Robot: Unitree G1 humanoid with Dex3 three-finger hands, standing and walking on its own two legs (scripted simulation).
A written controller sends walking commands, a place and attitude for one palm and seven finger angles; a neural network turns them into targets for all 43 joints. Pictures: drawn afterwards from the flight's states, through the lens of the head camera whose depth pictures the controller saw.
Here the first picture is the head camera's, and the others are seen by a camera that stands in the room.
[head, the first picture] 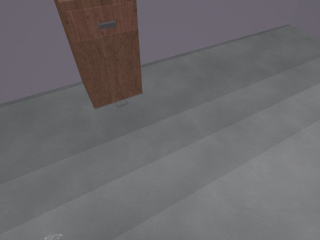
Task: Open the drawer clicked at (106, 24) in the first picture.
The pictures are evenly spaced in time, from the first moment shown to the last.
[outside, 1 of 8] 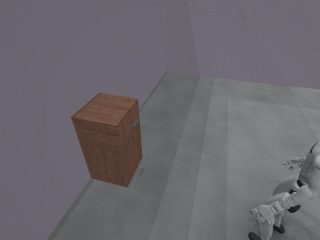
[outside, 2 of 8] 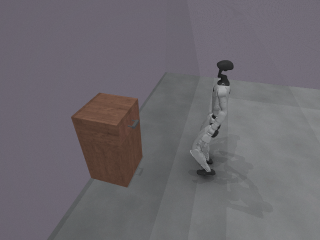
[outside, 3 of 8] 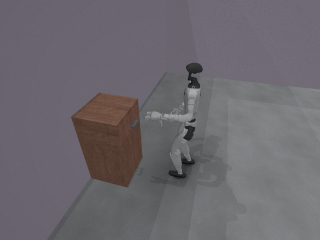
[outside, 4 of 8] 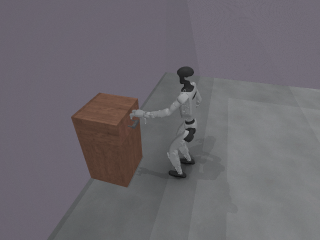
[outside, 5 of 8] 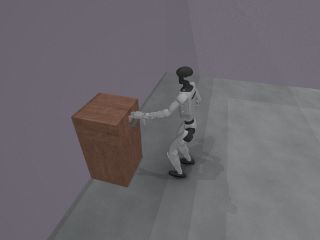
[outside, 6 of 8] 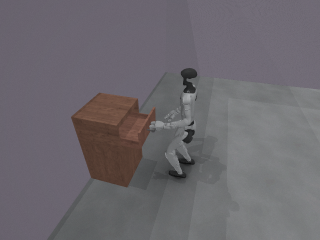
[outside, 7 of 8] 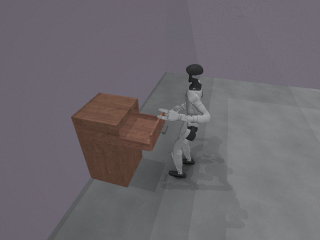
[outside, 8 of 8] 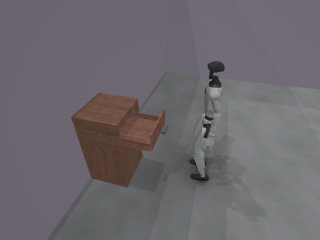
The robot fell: no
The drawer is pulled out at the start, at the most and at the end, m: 0.00 0.30 0.30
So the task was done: yes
